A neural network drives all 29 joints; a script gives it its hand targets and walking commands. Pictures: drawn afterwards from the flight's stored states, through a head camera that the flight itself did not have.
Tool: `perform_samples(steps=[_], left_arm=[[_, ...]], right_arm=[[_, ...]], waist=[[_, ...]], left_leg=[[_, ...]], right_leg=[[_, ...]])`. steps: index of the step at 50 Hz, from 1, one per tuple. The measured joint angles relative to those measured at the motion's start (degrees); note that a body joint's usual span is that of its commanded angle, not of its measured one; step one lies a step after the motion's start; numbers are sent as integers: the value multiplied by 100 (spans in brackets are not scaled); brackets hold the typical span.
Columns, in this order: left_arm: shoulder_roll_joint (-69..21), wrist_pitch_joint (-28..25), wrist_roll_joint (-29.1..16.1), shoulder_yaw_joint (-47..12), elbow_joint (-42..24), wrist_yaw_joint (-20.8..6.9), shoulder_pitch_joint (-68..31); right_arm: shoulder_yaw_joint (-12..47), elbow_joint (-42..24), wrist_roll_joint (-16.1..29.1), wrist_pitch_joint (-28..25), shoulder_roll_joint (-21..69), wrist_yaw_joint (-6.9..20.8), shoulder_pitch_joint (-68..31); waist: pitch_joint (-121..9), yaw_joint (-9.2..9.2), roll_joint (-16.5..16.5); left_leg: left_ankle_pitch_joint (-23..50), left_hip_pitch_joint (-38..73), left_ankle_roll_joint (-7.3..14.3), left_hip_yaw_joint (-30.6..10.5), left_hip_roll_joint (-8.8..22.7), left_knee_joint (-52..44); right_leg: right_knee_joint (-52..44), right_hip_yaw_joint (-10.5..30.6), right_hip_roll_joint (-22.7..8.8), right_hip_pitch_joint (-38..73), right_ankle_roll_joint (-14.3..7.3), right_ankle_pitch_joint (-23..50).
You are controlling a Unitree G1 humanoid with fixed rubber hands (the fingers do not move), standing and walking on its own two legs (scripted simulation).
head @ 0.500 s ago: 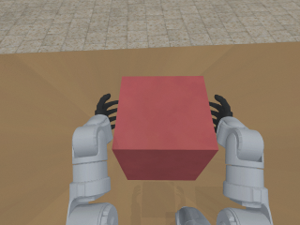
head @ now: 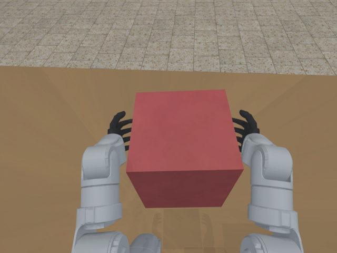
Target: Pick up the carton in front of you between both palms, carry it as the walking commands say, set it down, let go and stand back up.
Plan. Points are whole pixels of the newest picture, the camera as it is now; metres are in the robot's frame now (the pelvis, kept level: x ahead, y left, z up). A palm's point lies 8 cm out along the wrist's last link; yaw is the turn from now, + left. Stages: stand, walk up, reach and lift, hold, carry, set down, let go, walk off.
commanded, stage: carry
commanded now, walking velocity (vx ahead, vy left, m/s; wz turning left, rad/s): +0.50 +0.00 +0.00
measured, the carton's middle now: (181, 153) +0.34 +0.02 +0.01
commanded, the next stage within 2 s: none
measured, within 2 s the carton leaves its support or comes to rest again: neither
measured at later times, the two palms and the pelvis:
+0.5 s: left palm (141, 63) +0.65 +0.17 +0.06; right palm (232, 70) +0.62 -0.13 +0.06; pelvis +0.30 +0.04 -0.03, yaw -2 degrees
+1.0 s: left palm (157, 36) +0.92 +0.14 +0.01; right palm (227, 34) +0.93 -0.16 +0.00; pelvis +0.60 -0.02 -0.07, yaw +0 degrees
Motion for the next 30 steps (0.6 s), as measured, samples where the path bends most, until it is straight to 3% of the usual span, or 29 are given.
perform_samples(steps=[7,12,15,17,19,21,30], left_arm=[[28,-274,-152,-121,-187,10,-101],[18,-200,-149,-225,-295,19,-228],[109,-50,-142,-207,-259,20,-286],[269,22,-191,-182,-98,17,-398],[312,106,-209,-144,23,18,-351],[194,193,-120,-80,66,22,-276],[-81,50,113,61,-435,9,-108]], right_arm=[[45,-540,11,-240,3,9,203],[58,-859,55,-123,-91,7,257],[99,-688,27,-13,-110,6,101],[125,-414,-32,-45,-75,-3,-50],[168,-171,-28,28,-86,-42,-116],[149,-89,30,108,-102,-63,-35],[136,-172,308,-148,-166,-74,-74]], waist=[[89,114,15],[-82,154,108],[-258,96,156],[-277,-107,-85],[-251,-317,-46],[-209,-466,46],[33,-649,85]], left_leg=[[1510,-581,-41,-2,199,-1846],[2668,-53,129,273,-33,-3455],[3157,682,260,534,-180,-4227],[2318,600,379,640,-358,-3559],[1827,595,467,624,-403,-3156],[1672,761,471,574,-413,-3157],[1148,1707,467,493,-414,-3708]], right_leg=[[-259,152,13,757,101,-553],[-158,265,85,1413,232,-1252],[733,230,100,1589,321,-1884],[2233,344,-76,1118,481,-1993],[3649,561,4,434,513,-2041],[4116,609,-41,-172,500,-1827],[2129,672,-599,-1706,661,-488]])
